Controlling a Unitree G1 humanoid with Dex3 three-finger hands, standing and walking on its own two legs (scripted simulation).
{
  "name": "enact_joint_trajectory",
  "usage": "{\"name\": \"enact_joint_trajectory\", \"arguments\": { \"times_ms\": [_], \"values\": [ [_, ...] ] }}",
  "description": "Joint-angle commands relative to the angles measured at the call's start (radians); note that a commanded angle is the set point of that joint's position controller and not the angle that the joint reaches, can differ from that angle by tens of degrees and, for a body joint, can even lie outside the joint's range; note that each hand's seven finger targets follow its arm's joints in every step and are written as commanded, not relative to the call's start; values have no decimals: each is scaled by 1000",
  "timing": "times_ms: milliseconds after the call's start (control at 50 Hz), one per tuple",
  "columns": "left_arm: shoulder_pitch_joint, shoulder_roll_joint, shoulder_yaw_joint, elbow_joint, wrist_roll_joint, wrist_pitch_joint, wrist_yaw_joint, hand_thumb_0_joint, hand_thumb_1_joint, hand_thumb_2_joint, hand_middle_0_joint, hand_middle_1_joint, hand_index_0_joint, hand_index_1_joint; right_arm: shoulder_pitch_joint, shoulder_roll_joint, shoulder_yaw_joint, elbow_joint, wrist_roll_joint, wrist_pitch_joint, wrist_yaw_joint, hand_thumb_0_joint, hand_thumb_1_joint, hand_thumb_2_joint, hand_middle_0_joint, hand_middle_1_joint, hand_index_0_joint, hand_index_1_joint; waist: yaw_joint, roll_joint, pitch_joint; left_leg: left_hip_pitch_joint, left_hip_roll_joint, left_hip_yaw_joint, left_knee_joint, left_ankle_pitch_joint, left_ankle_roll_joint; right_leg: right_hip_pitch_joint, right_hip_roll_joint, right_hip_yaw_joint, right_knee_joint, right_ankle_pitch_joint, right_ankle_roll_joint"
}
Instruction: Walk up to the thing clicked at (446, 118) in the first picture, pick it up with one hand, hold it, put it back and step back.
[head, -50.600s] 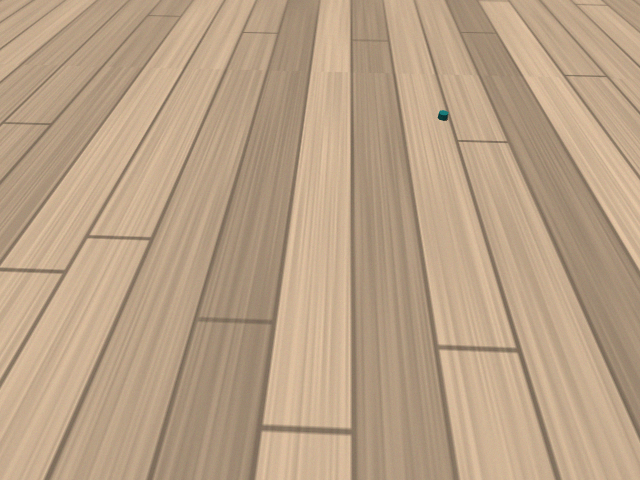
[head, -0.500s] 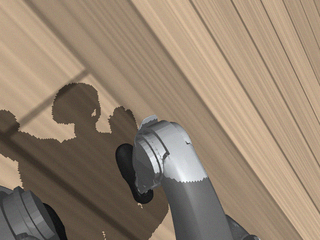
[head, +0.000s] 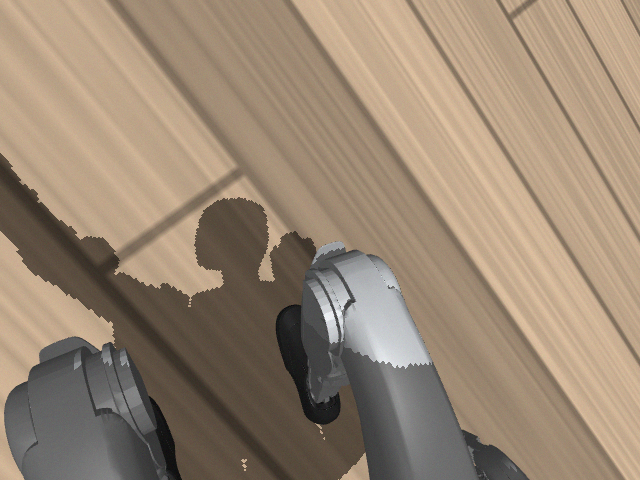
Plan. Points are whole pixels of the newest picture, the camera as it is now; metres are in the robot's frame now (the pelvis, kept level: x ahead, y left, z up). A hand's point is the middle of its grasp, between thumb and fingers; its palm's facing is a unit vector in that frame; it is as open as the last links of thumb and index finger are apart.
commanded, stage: withdraw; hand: left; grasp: from above
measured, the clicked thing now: out of the picture +0.53 +0.31 -0.31
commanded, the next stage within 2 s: home in 0.36 s
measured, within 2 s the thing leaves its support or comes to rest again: neither
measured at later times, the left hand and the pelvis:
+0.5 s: hand out of the picture +0.51 +0.31 -0.14, palm faces -0.47 -0.06 -0.88, open 12.3 cm; pelvis -0.02 +0.00 +0.01, yaw +3 degrees
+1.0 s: hand out of the picture +0.42 +0.32 -0.04, palm faces -0.30 -0.49 -0.82, open 8.7 cm; pelvis +0.00 +0.00 +0.08, yaw +7 degrees
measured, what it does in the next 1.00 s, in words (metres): rises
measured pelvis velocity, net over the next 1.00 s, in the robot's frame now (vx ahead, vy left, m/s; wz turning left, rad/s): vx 0.00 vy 0.00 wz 0.12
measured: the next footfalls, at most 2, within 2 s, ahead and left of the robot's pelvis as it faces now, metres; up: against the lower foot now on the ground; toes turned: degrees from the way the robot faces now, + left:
none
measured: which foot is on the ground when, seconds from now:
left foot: down 0.00-1.00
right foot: down 0.00-1.00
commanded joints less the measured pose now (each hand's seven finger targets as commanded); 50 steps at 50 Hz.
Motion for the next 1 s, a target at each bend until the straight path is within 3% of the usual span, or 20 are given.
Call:
{"name": "enact_joint_trajectory", "arguments": {
  "times_ms": [0,60,100,120,200,300,440,480,520,560,600,620,660,680,700,760,820,880,940,980],
  "values": [
    [-303,126,-37,-211,-53,-3,-104,0,-503,996,-113,-964,-100,-978,260,-325,-139,-10,19,68,-45,0,-907,-906,200,300,200,300,-58,409,-661,537,10,82,-328,261,-14,395,50,-96,-231,166,-116],
    [-361,114,-59,-251,-62,-35,-160,0,-417,932,-187,-895,-175,-909,265,-303,-140,-7,23,94,-73,0,-904,-904,200,300,200,300,-57,373,-691,550,7,93,-339,250,-11,416,46,-84,-252,152,-111],
    [-405,84,-89,-255,-64,-66,-175,0,-391,911,-210,-870,-198,-883,256,-291,-129,-5,24,105,-93,0,-903,-904,200,300,200,300,-73,361,-640,531,3,96,-341,226,-10,385,44,-83,-269,133,-111],
    [-409,92,-89,-250,-57,-76,-175,0,-379,899,-219,-857,-208,-870,248,-287,-124,-9,27,107,-101,0,-904,-904,200,300,200,300,-59,359,-642,547,2,92,-351,229,-13,374,42,-82,-264,134,-112],
    [-457,108,-91,-215,-29,-108,-140,0,-314,847,-280,-798,-268,-811,218,-267,-106,-25,22,123,-124,0,-902,-903,200,300,200,300,-47,408,-683,594,6,99,-366,240,-15,369,38,-76,-247,148,-107],
    [-397,74,-110,-42,2,-102,-62,0,-239,784,-348,-720,-336,-733,204,-275,-94,-21,25,123,-134,0,-905,-903,200,300,200,300,-44,396,-656,570,4,97,-372,238,-12,327,35,-79,-223,154,-104],
    [-460,226,-26,-72,23,-111,39,0,-163,710,-420,-647,-411,-657,190,-287,-85,-48,23,91,-133,0,-909,-901,199,300,199,300,-24,435,-738,557,-1,119,-341,220,-6,370,33,-68,-194,148,-98],
    [-450,216,-23,-61,17,-109,55,0,-65,870,-260,-666,-251,-688,196,-279,-81,-45,20,80,-128,0,-884,-895,200,299,199,299,-31,438,-743,552,0,124,-331,212,-4,375,37,-71,-188,141,-97],
    [-447,208,-11,-72,-7,-109,61,0,-2,944,-245,-621,-223,-641,204,-278,-90,-42,16,66,-126,0,-886,-896,200,300,199,300,-35,405,-737,517,-4,129,-319,169,0,372,39,-73,-203,105,-95],
    [-426,211,9,-106,-21,-103,56,0,98,979,-250,-619,-229,-638,221,-282,-104,-38,14,53,-121,0,-886,-896,200,300,199,300,-13,448,-769,531,-8,134,-321,177,-6,378,34,-73,-201,106,-99],
    [-389,211,33,-231,-53,-90,40,0,138,1028,-260,-646,-238,-666,243,-279,-130,-46,25,48,-113,0,-885,-895,200,300,199,300,40,508,-938,634,-5,141,-341,234,-12,443,31,-66,-202,156,-100],
    [-339,186,34,-253,-79,-78,27,0,58,948,-340,-713,-318,-720,249,-276,-145,-51,33,49,-108,0,-904,-899,200,299,199,299,57,521,-994,664,-3,143,-352,258,-13,467,31,-63,-200,174,-101],
    [-266,118,21,-263,-139,-53,3,0,58,948,-318,-733,-315,-736,257,-270,-168,-35,45,57,-103,0,-902,-898,200,299,199,299,60,487,-940,634,-5,141,-374,253,-12,450,31,-64,-218,173,-104],
    [-277,91,15,-288,-164,-46,-10,0,138,1028,-261,-653,-240,-656,267,-259,-174,-21,50,62,-101,0,-886,-896,200,300,199,300,44,454,-932,619,-3,141,-374,255,-8,467,33,-63,-226,183,-100],
    [-254,60,10,-327,-191,-39,-27,0,206,1002,-251,-603,-232,-621,272,-250,-187,-11,55,65,-100,0,-887,-896,200,300,199,300,55,436,-942,630,-4,143,-383,262,-5,472,33,-58,-237,188,-100],
    [-147,72,63,-448,-271,-15,-69,0,360,1022,-250,-571,-234,-586,266,-257,-227,-13,77,76,-96,0,-889,-896,200,300,199,300,133,454,-989,691,-11,134,-435,291,-12,484,19,-45,-254,194,-109],
    [-58,-18,64,-603,-383,17,-113,0,539,995,-237,-492,-225,-503,235,-233,-261,-16,106,89,-96,0,-892,-897,200,300,200,300,179,452,-1050,794,-8,123,-505,323,-13,501,15,-22,-286,212,-108],
    [112,-91,69,-639,-492,65,-149,0,663,984,-229,-443,-221,-451,193,-212,-278,-16,127,98,-100,0,-894,-898,200,300,200,300,190,339,-942,773,-8,101,-565,281,0,496,18,-13,-340,190,-101],
    [171,-202,22,-783,-592,91,-181,0,766,1013,-233,-435,-225,-442,157,-176,-293,-38,138,93,-105,0,-895,-898,200,300,200,300,198,302,-958,804,-2,102,-639,227,10,576,22,0,-406,166,-92],
    [300,-248,10,-758,-655,121,-194,0,873,1040,-235,-423,-229,-429,126,-167,-299,-46,149,83,-112,0,-895,-899,200,300,200,300,211,249,-894,821,8,87,-701,172,11,606,23,-4,-442,141,-83]
  ]
}}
